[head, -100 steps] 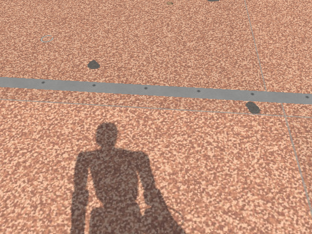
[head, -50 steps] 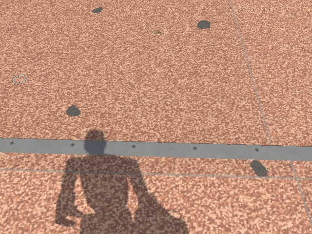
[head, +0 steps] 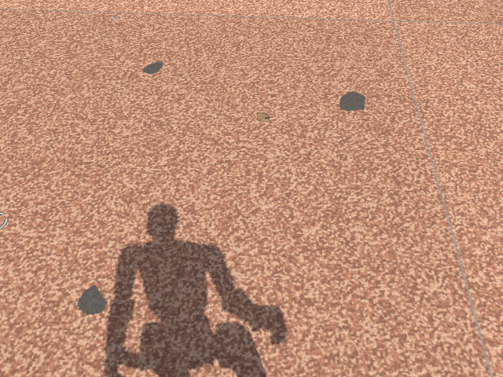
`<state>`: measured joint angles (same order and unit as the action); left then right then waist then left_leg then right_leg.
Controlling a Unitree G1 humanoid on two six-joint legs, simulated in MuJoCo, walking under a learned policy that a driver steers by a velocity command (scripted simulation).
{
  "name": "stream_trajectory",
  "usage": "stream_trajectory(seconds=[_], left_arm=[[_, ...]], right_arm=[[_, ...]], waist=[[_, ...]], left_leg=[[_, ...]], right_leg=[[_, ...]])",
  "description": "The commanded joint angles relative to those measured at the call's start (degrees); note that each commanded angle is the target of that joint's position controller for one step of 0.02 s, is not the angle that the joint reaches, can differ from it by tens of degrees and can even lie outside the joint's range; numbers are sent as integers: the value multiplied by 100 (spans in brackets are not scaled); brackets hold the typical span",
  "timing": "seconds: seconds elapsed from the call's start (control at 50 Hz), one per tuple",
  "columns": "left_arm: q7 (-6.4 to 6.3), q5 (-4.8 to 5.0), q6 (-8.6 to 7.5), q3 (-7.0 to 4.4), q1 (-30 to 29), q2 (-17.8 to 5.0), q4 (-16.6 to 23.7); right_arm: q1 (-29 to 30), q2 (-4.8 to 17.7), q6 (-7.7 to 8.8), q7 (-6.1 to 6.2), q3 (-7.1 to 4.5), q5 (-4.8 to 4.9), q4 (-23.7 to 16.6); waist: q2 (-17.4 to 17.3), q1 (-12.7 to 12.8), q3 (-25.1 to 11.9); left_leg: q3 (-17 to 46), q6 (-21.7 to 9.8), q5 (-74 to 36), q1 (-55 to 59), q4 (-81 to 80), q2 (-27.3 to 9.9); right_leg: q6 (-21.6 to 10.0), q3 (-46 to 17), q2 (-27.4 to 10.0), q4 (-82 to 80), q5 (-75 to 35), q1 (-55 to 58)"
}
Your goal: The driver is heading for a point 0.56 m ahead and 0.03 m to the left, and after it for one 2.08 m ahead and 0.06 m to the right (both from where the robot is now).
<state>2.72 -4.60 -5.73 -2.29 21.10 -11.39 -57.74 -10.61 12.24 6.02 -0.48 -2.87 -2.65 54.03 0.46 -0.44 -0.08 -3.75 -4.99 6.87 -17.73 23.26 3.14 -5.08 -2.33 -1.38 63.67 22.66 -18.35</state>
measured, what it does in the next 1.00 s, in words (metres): walks ahead: right foot, then left foot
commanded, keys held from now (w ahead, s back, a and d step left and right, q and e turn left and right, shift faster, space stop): w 0.10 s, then no key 0.90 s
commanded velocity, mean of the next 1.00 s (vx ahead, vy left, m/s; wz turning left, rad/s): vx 0.17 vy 0.00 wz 0.00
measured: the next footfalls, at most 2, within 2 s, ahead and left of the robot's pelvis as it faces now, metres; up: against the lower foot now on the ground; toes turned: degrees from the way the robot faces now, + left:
right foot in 0.36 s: +0.32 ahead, -0.12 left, +0.00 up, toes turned -1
left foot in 0.64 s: +0.22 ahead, +0.12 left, +0.00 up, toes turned +4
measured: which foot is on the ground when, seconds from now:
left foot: down 0.00-0.40, up 0.42-0.62, down 0.64-1.00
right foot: up 0.00-0.34, down 0.36-1.00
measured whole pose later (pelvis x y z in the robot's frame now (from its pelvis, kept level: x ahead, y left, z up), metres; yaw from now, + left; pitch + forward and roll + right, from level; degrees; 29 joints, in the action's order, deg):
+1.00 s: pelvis +0.22 +0.00 +0.00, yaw +1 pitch +0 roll -1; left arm 4.8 0.4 -4.7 -3.7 7.7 -12.1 -54.4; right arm -14.4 9.9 3.5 -5.1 -3.1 0.0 55.2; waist 0.3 0.4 2.3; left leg -2.8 0.8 20.3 -9.6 30.4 -2.7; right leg -0.5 1.9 0.1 27.8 9.4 -18.1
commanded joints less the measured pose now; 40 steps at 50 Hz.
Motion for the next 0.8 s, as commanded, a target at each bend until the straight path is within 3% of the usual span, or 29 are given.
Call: stream_trajectory(seconds=[0.02,0.06,0.1,0.16,0.18,0.2,0.24,0.26,0.28,0.3,0.32,0.34,0.36,0.38,0.4,0.42,0.44,0.46,0.5,0.54,0.58,0.62,0.64,0.66,0.68,0.7,0.72,0.74,0.8], left_arm=[[-122,-70,-3,21,-91,173,393],[-43,9,65,5,-167,92,387],[-10,3,115,10,-617,32,507],[37,60,130,2,-1320,-34,799],[80,93,132,-9,-1412,-69,825],[147,97,166,-5,-1426,-40,815],[168,133,182,-86,-1512,-268,842],[201,68,152,-113,-948,-280,670],[152,66,102,-197,-823,-473,656],[16,179,78,-238,-1681,-613,916],[-39,216,66,-216,-2139,-521,1042],[-71,306,38,-202,-1931,-416,973],[-114,399,-24,-246,-1598,-596,856],[-98,510,-69,-276,-1447,-962,884],[31,582,-80,-94,-1089,-548,888],[64,398,-75,-80,-360,-397,633],[9,345,-144,-280,-275,-874,520],[-30,448,-169,-323,-764,-892,625],[20,600,-192,-143,-1522,-366,802],[166,592,-214,-145,-1958,-471,900],[307,650,-186,-176,-2212,-633,834],[475,655,-82,-184,-1721,-632,594],[481,647,-13,-187,-1525,-618,540],[411,575,14,-251,-1290,-734,521],[282,481,11,-273,-1337,-791,656],[201,415,5,-256,-1564,-737,749],[159,421,-6,-231,-1652,-626,792],[162,496,-14,-222,-1603,-594,738],[234,532,-9,-225,-1398,-524,653]], right_arm=[[-729,-125,46,61,67,10,108],[-855,13,147,-3,28,-19,122],[-1207,-10,212,-93,61,-160,247],[-1419,100,248,-243,76,-93,264],[-1473,201,249,-276,55,-58,272],[-1500,261,204,-337,56,-113,295],[-1670,336,174,-376,27,-112,361],[-1755,334,140,-401,19,-302,424],[-1659,346,140,-372,-7,-286,379],[-1572,350,180,-294,-38,18,340],[-1647,359,159,-250,-62,128,398],[-1585,390,105,-278,-84,179,447],[-1723,349,68,-348,-107,212,437],[-2447,-69,58,-361,-15,233,426],[-2757,-404,69,-387,148,256,478],[-1976,-179,-3,-372,37,164,222],[-1281,20,-119,-290,-54,121,-31],[-1256,92,-210,-194,-68,77,-9],[-1526,-288,-245,-125,24,13,164],[-1897,-261,-274,-189,-24,19,344],[-1883,-220,-321,-354,-33,138,335],[-1661,71,-311,-366,-73,137,211],[-1402,259,-275,-348,-97,128,49],[-1055,355,-220,-353,-86,165,-101],[-784,362,-196,-370,-106,219,-86],[-527,270,-181,-370,-86,286,-127],[-256,156,-160,-376,-51,308,-213],[-135,154,-176,-402,-47,305,-276],[-570,253,-169,-449,-73,267,-109]], waist=[[-203,22,87],[-250,41,215],[-251,-35,304],[-200,-1,60],[-313,24,9],[-429,59,-42],[-420,96,60],[-439,280,-47],[-365,366,-38],[-294,188,173],[-361,52,124],[-343,201,-54],[-196,171,-420],[452,-220,-1545],[969,-80,-2262],[1095,306,-1945],[733,399,-1211],[304,181,-734],[159,-227,-350],[87,-576,-307],[72,-696,-180],[261,-481,-50],[185,-310,38],[119,4,135],[-141,142,205],[-186,144,187],[-147,200,147],[-129,186,88],[-206,115,-48]], left_leg=[[1967,-1083,43,888,-1662,-1675],[1534,-1068,-58,722,-1810,-1505],[1283,-1106,-710,633,-1756,-1482],[733,-1019,-3503,441,-1235,-1258],[601,-925,-3916,382,-1079,-1168],[434,-799,-3948,48,-924,-1050],[553,-706,-3910,143,-750,-1160],[560,-682,-4008,187,-279,-1316],[580,-637,-4057,451,-50,-1383],[703,-528,-3923,1048,-142,-1394],[802,-493,-4067,1375,55,-1380],[803,-425,-4409,1373,374,-1330],[708,-263,-4518,1257,771,-1057],[456,205,-2865,634,1446,-610],[391,730,276,-278,2618,-208],[429,998,3263,-957,3673,-84],[674,1051,3840,-1327,4388,-415],[808,1143,3708,-1141,4348,-723],[796,1340,3283,-335,3737,-940],[455,1419,2286,543,3114,-879],[60,1366,962,932,1629,-726],[44,1058,442,836,1069,-688],[121,834,799,507,634,-703],[119,489,1318,94,473,-677],[297,228,1942,-397,240,-724],[375,205,2042,-571,15,-735],[361,270,1793,-515,-27,-709],[315,348,1582,-359,-12,-668],[243,372,808,-179,-10,-666]], right_leg=[[-131,-334,-606,94,-428,-1412],[-18,-147,-582,-329,-838,-1644],[95,-24,-640,-949,-1724,-1985],[361,238,-477,-2003,-2740,-1547],[401,295,-375,-2233,-2994,-1328],[433,381,-261,-2121,-3154,-870],[480,306,-177,-2184,-3067,-810],[464,137,-198,-1267,-3308,-584],[452,53,-211,-1268,-2790,-826],[420,102,-273,-2625,-1978,-1355],[330,308,-197,-3017,-1905,-1122],[145,441,-113,-3471,-2497,-525],[-171,411,-94,-3662,-3913,333],[-1191,-429,-829,-3352,-5939,2081],[-1898,-1540,-1705,-3481,-6375,3233],[-1875,-2190,-2047,-3947,-6053,2968],[-1502,-1957,-1941,-4161,-5206,2204],[-1189,-1545,-1772,-4355,-4665,1328],[-933,-964,-1396,-4677,-3786,99],[-633,-428,-886,-4711,-2796,-711],[-323,-201,-540,-4427,-1664,-833],[-80,-612,-651,-4320,-434,-648],[-15,-800,-705,-4411,393,-426],[-23,-674,-572,-4490,737,-139],[110,-244,-322,-4359,671,181],[185,-56,-240,-4220,504,436],[185,3,-190,-4163,159,560],[165,58,-115,-4144,-167,609],[150,274,46,-3910,-1548,948]])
